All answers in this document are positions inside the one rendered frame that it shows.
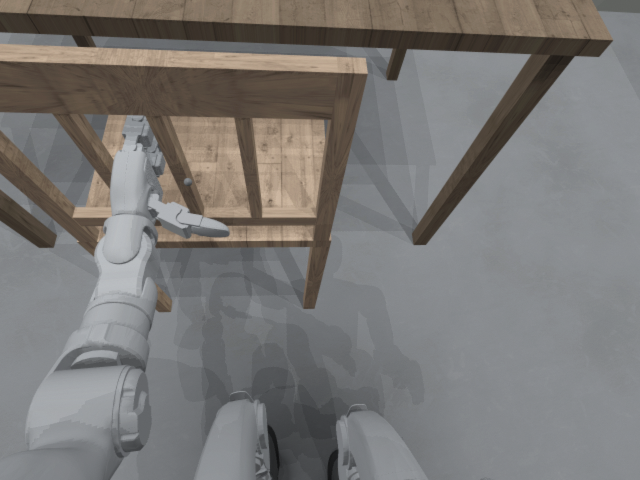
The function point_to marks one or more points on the left robot hand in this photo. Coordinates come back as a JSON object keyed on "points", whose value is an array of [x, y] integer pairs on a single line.
{"points": [[134, 177]]}

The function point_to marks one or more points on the robot left forearm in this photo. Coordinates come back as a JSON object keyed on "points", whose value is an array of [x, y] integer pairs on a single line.
{"points": [[119, 316]]}

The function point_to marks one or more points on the chair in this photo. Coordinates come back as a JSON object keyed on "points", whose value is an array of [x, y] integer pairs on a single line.
{"points": [[247, 129]]}

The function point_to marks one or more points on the left robot thigh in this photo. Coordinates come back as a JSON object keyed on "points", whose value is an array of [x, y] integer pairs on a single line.
{"points": [[237, 433]]}

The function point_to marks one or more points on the robot left upper arm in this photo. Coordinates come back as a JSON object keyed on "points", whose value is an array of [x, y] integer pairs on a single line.
{"points": [[84, 422]]}

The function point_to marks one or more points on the table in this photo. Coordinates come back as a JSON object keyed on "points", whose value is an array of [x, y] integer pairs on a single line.
{"points": [[552, 31]]}

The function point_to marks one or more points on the left robot shin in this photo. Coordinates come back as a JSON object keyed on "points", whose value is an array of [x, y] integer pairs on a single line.
{"points": [[263, 460]]}

